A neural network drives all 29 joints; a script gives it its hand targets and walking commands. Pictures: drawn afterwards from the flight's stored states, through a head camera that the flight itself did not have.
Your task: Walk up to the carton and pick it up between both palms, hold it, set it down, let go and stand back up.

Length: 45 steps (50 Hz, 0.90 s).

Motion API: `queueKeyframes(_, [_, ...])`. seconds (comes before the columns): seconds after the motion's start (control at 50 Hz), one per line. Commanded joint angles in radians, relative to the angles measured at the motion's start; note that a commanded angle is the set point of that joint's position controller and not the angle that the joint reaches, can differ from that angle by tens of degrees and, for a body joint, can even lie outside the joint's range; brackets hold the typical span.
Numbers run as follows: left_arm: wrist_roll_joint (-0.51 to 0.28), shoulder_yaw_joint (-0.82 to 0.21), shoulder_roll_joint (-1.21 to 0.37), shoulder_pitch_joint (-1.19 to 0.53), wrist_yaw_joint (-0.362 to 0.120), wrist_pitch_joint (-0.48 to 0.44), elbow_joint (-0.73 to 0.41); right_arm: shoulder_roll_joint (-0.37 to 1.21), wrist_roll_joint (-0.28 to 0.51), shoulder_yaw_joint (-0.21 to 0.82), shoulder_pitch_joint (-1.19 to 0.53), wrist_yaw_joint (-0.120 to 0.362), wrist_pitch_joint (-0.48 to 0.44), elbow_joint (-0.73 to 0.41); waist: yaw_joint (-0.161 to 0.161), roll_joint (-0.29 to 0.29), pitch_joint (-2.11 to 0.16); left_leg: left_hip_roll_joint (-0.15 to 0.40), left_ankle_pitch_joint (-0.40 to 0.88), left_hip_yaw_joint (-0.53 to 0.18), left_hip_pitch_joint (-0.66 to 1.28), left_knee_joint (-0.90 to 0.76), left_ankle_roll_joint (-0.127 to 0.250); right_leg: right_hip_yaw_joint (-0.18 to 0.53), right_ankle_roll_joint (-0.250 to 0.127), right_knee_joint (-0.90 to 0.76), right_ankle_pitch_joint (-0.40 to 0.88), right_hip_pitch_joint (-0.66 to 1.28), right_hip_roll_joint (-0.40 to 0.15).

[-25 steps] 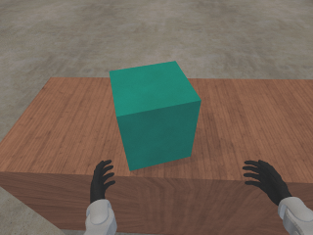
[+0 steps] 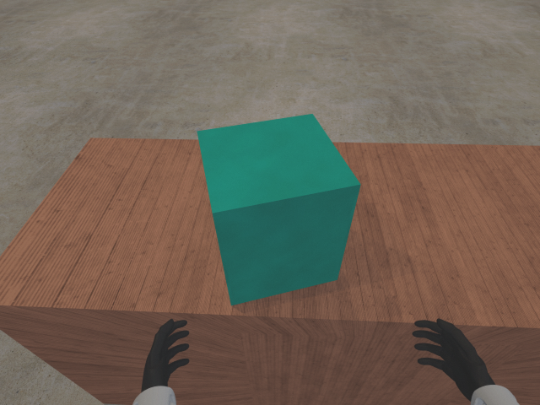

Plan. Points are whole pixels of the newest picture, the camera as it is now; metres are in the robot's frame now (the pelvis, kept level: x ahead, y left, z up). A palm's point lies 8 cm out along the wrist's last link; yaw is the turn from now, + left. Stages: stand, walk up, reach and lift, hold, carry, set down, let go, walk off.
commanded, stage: set down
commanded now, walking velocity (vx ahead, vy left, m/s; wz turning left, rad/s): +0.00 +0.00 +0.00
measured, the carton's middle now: (271, 210) +0.46 +0.04 +0.04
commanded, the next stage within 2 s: let go in 0.94 s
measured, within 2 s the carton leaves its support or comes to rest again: neither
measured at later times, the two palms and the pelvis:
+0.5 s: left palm out of the picture +0.16 +0.22 -0.06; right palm out of the picture +0.17 -0.22 -0.07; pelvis +0.00 +0.01 +0.00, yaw +0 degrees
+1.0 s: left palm out of the picture +0.16 +0.24 -0.08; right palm out of the picture +0.15 -0.21 -0.09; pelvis +0.01 +0.01 +0.00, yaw +0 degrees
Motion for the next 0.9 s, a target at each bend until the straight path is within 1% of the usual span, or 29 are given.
queueKeyframes(0.0, [0.006,0.002,0.052,-0.087,-0.012,-0.048,-0.186,-0.153,-0.014,-0.086,-0.098,-0.017,-0.039,-0.155,0.004,-0.048,-0.112,-0.044,0.181,0.027,0.081,-0.021,0.011,-0.011,-0.027,-0.070,0.231,-0.007,0.001])
queueKeyframes(0.02, [0.004,0.004,0.056,-0.071,-0.018,-0.044,-0.145,-0.141,-0.023,-0.082,-0.081,-0.022,-0.036,-0.147,0.005,-0.053,-0.120,-0.044,0.188,0.028,0.094,-0.018,0.010,-0.012,-0.027,-0.079,0.239,-0.003,0.002])
queueKeyframes(0.06, [0.002,0.001,0.063,-0.063,-0.022,-0.056,-0.157,-0.125,-0.034,-0.084,-0.082,-0.026,-0.042,-0.161,0.012,-0.050,-0.127,-0.044,0.201,0.029,0.095,-0.013,0.007,-0.012,-0.024,-0.079,0.244,0.002,-0.002])
queueKeyframes(0.1, [0.000,-0.001,0.084,-0.054,-0.039,-0.058,-0.097,-0.094,-0.063,-0.075,-0.066,-0.038,-0.038,-0.130,0.002,-0.053,-0.114,-0.049,0.196,0.040,0.100,-0.012,0.008,-0.010,-0.021,-0.081,0.271,0.002,-0.008])
queueKeyframes(0.12, [-0.004,-0.001,0.085,-0.052,-0.032,-0.072,-0.139,-0.108,-0.061,-0.088,-0.067,-0.035,-0.047,-0.149,0.013,-0.023,-0.137,-0.043,0.217,0.034,0.112,-0.012,0.002,-0.024,-0.023,-0.072,0.266,-0.006,-0.001])
queueKeyframes(0.16, [-0.002,-0.005,0.096,-0.044,-0.041,-0.077,-0.089,-0.086,-0.083,-0.085,-0.057,-0.044,-0.048,-0.117,0.003,-0.020,-0.121,-0.044,0.213,0.038,0.120,-0.010,0.000,-0.028,-0.021,-0.079,0.264,-0.012,-0.002])
queueKeyframes(0.18, [-0.008,-0.004,0.104,-0.044,-0.044,-0.082,-0.088,-0.081,-0.092,-0.086,-0.051,-0.047,-0.051,-0.118,0.007,-0.025,-0.128,-0.043,0.215,0.040,0.123,-0.011,0.002,-0.028,-0.021,-0.082,0.259,-0.011,-0.002])
queueKeyframes(0.2, [-0.011,-0.005,0.103,-0.046,-0.037,-0.094,-0.130,-0.088,-0.088,-0.095,-0.053,-0.043,-0.061,-0.132,0.013,0.001,-0.153,-0.038,0.242,0.034,0.144,-0.007,-0.001,-0.044,-0.019,-0.072,0.258,-0.022,0.004])
queueKeyframes(0.22, [-0.011,-0.007,0.116,-0.035,-0.048,-0.084,-0.054,-0.071,-0.107,-0.089,-0.038,-0.054,-0.055,-0.088,-0.006,-0.014,-0.119,-0.042,0.219,0.042,0.144,-0.005,-0.001,-0.041,-0.018,-0.084,0.241,-0.032,0.003])
queueKeyframes(0.24, [-0.017,-0.006,0.122,-0.041,-0.047,-0.093,-0.092,-0.078,-0.107,-0.095,-0.045,-0.052,-0.062,-0.112,0.005,-0.010,-0.132,-0.037,0.222,0.035,0.148,-0.006,-0.001,-0.046,-0.017,-0.082,0.222,-0.043,0.004])
queueKeyframes(0.26, [-0.017,-0.006,0.130,-0.044,-0.052,-0.089,-0.064,-0.064,-0.116,-0.093,-0.042,-0.059,-0.059,-0.093,0.001,-0.013,-0.119,-0.040,0.205,0.043,0.151,-0.007,0.002,-0.043,-0.016,-0.091,0.209,-0.049,-0.001])
queueKeyframes(0.28, [-0.019,-0.011,0.130,-0.047,-0.047,-0.095,-0.102,-0.076,-0.117,-0.105,-0.048,-0.057,-0.065,-0.114,0.003,0.003,-0.124,-0.035,0.216,0.033,0.151,-0.005,0.000,-0.054,-0.014,-0.080,0.191,-0.061,0.005])
queueKeyframes(0.3, [-0.019,-0.013,0.134,-0.040,-0.058,-0.084,-0.033,-0.062,-0.132,-0.095,-0.035,-0.066,-0.058,-0.069,-0.010,-0.007,-0.097,-0.037,0.203,0.038,0.161,-0.009,0.001,-0.054,-0.014,-0.093,0.183,-0.067,0.006])
queueKeyframes(0.34, [-0.023,-0.012,0.145,-0.046,-0.060,-0.084,-0.069,-0.056,-0.138,-0.101,-0.039,-0.068,-0.063,-0.085,-0.005,0.007,-0.109,-0.034,0.203,0.033,0.164,-0.007,0.001,-0.065,-0.013,-0.085,0.157,-0.072,0.007])
queueKeyframes(0.46, [-0.013,-0.002,0.181,-0.028,-0.100,-0.049,0.040,-0.017,-0.180,-0.083,-0.022,-0.098,-0.051,-0.036,-0.014,-0.013,-0.059,-0.043,0.181,0.044,0.165,-0.010,0.005,-0.066,-0.004,-0.098,0.165,-0.072,-0.002])
queueKeyframes(0.48, [-0.012,0.006,0.199,-0.037,-0.103,-0.049,0.017,-0.015,-0.182,-0.084,-0.034,-0.100,-0.051,-0.050,-0.007,-0.007,-0.053,-0.043,0.172,0.046,0.160,-0.008,0.006,-0.071,0.000,-0.092,0.156,-0.078,-0.005])
queueKeyframes(0.52, [-0.018,0.003,0.208,-0.055,-0.111,-0.044,0.031,-0.002,-0.191,-0.085,-0.029,-0.108,-0.049,-0.039,-0.012,-0.006,-0.047,-0.041,0.156,0.041,0.159,-0.012,0.007,-0.075,-0.001,-0.093,0.136,-0.078,-0.003])
queueKeyframes(0.54, [-0.022,0.002,0.221,-0.056,-0.119,-0.036,0.070,0.011,-0.207,-0.086,-0.017,-0.115,-0.043,-0.022,-0.019,-0.013,-0.032,-0.044,0.131,0.046,0.154,-0.013,0.010,-0.066,0.000,-0.096,0.125,-0.081,-0.008])
queueKeyframes(0.56, [-0.024,0.002,0.225,-0.068,-0.116,-0.041,0.044,0.007,-0.204,-0.086,-0.027,-0.114,-0.046,-0.035,-0.009,-0.004,-0.047,-0.041,0.136,0.047,0.160,-0.011,0.011,-0.071,0.002,-0.093,0.120,-0.084,-0.009])
queueKeyframes(0.58, [-0.023,0.001,0.233,-0.064,-0.124,-0.037,0.075,0.029,-0.213,-0.083,-0.016,-0.121,-0.043,-0.020,-0.021,-0.008,-0.030,-0.044,0.123,0.049,0.154,-0.007,0.013,-0.068,0.002,-0.098,0.121,-0.081,-0.014])
queueKeyframes(0.6, [-0.019,0.008,0.244,-0.062,-0.135,-0.032,0.108,0.041,-0.229,-0.076,-0.008,-0.130,-0.039,-0.007,-0.018,-0.018,-0.026,-0.049,0.117,0.057,0.155,-0.009,0.016,-0.064,0.005,-0.103,0.133,-0.076,-0.018])
queueKeyframes(0.62, [-0.026,0.005,0.249,-0.077,-0.131,-0.040,0.068,0.026,-0.229,-0.092,-0.025,-0.128,-0.047,-0.035,-0.017,-0.005,-0.051,-0.043,0.128,0.053,0.159,-0.007,0.012,-0.074,0.007,-0.091,0.132,-0.077,-0.011])
queueKeyframes(0.64, [-0.025,0.009,0.263,-0.079,-0.144,-0.028,0.136,0.053,-0.245,-0.078,-0.015,-0.140,-0.038,0.003,-0.032,-0.019,-0.019,-0.052,0.102,0.061,0.149,-0.004,0.017,-0.062,0.009,-0.101,0.129,-0.073,-0.020])
queueKeyframes(0.66, [-0.030,0.012,0.271,-0.087,-0.144,-0.035,0.099,0.050,-0.247,-0.085,-0.021,-0.139,-0.044,-0.021,-0.021,-0.004,-0.037,-0.046,0.110,0.060,0.150,-0.004,0.014,-0.071,0.009,-0.093,0.131,-0.070,-0.016])
queueKeyframes(0.7, [-0.036,0.009,0.280,-0.099,-0.140,-0.042,0.093,0.052,-0.253,-0.093,-0.022,-0.144,-0.054,-0.025,-0.025,0.005,-0.047,-0.044,0.110,0.060,0.146,0.000,0.015,-0.075,0.007,-0.090,0.124,-0.069,-0.011])
queueKeyframes(0.74, [-0.035,0.007,0.283,-0.101,-0.145,-0.037,0.136,0.063,-0.266,-0.089,-0.019,-0.149,-0.056,-0.004,-0.033,0.009,-0.041,-0.044,0.114,0.061,0.142,0.006,0.016,-0.072,0.006,-0.088,0.134,-0.064,-0.012])
queueKeyframes(0.8, [-0.037,0.010,0.286,-0.105,-0.154,-0.034,0.132,0.062,-0.280,-0.098,-0.020,-0.156,-0.062,-0.013,-0.039,0.015,-0.071,-0.043,0.130,0.065,0.150,0.014,0.009,-0.082,0.010,-0.081,0.150,-0.055,-0.008])
queueKeyframes(0.84, [-0.037,0.014,0.292,-0.107,-0.155,-0.034,0.130,0.067,-0.281,-0.096,-0.025,-0.158,-0.065,-0.012,-0.031,0.024,-0.074,-0.042,0.140,0.067,0.149,0.019,0.006,-0.084,0.012,-0.079,0.161,-0.046,-0.005])
queueKeyframes(0.88, [-0.036,0.015,0.293,-0.107,-0.160,-0.032,0.145,0.070,-0.287,-0.100,-0.018,-0.161,-0.069,0.004,-0.044,0.024,-0.077,-0.039,0.160,0.062,0.149,0.023,0.003,-0.085,0.008,-0.077,0.176,-0.038,0.000])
